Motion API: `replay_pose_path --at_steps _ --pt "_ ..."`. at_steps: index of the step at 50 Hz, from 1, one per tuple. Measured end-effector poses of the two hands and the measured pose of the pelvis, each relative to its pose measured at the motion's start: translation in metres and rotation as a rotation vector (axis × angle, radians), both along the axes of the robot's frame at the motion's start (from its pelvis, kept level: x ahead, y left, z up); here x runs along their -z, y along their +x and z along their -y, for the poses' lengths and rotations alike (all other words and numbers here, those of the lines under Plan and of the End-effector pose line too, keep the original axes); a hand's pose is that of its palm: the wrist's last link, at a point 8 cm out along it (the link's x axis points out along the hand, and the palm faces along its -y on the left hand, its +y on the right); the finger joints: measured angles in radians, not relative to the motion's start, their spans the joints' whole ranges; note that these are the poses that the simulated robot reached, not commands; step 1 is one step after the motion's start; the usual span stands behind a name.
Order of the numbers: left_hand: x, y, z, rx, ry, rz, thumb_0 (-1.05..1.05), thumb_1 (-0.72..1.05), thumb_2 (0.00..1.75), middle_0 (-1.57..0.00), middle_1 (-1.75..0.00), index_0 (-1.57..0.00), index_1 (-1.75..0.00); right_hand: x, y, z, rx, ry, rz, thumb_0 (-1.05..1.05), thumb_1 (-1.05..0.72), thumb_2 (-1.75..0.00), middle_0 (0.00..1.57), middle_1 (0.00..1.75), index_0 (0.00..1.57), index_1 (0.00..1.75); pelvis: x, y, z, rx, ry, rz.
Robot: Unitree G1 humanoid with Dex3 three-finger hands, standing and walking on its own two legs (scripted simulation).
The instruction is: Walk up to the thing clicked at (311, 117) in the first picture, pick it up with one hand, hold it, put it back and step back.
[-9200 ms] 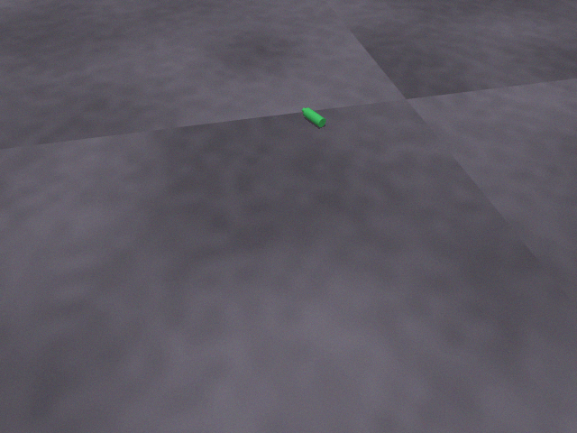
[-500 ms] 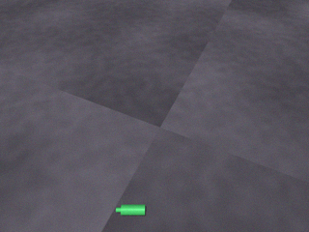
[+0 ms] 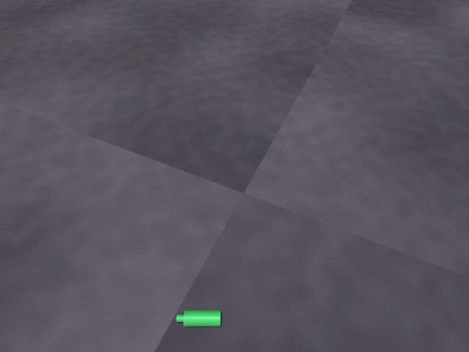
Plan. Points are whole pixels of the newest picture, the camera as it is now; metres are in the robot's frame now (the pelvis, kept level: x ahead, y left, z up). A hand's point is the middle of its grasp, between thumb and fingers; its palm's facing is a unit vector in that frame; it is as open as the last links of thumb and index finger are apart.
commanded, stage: stand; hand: left
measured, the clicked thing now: (198, 318) +0.37 +0.15 -0.75
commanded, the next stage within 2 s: walk up in 0.32 s
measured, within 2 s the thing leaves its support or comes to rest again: neither
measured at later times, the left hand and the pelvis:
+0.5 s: hand out of the picture +0.07 +0.26 -0.16, palm faces -0.03 -0.93 -0.37, open 7.4 cm; pelvis -0.01 -0.03 -0.01, yaw -1 degrees
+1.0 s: hand out of the picture +0.10 +0.13 -0.17, palm faces +0.02 -0.94 -0.34, open 7.4 cm; pelvis +0.01 -0.12 -0.02, yaw +1 degrees
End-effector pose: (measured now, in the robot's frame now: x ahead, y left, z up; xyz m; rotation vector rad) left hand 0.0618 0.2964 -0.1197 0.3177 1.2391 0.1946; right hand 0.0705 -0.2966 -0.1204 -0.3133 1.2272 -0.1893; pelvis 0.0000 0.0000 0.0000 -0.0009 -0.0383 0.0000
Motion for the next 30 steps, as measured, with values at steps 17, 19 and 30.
replay_pose_path --at_steps 17,19,30 --pt "0.0 0.0 -0.001 0.0 -0.002 -0.007 0.0 0.9 0.9 -0.21 -0.3 -0.21 -0.3 0.001 -0.001 0.0 0.002 -0.001 -0.002 0.0 -0.91 -0.89 0.2 0.3 0.21 0.3 0.001 0.0 0.001 -0.001 0.002 -0.006" --pt "0.002 0.001 -0.004 0.0 0.0 -0.015 0.0 0.9 0.9 -0.21 -0.3 -0.21 -0.3 -0.001 -0.004 0.006 0.014 -0.021 0.019 0.0 -0.91 -0.89 0.2 0.3 0.21 0.3 0.003 -0.002 0.005 0.002 0.011 -0.01" --pt "0.007 0.008 0.027 0.036 0.045 -0.029 0.0 0.9 0.9 -0.2 -0.3 -0.2 -0.3 -0.008 -0.05 0.112 0.065 -0.181 -0.008 0.0 -0.9 -0.89 0.21 0.3 0.21 0.3 0.021 -0.011 0.063 0.048 0.023 -0.002"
